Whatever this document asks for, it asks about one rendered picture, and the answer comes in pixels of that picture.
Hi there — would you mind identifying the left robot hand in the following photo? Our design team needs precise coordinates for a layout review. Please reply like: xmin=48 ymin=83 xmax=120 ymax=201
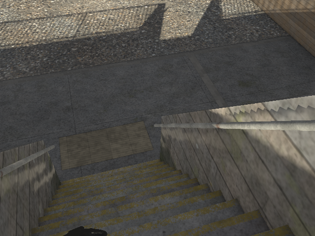
xmin=63 ymin=226 xmax=107 ymax=236

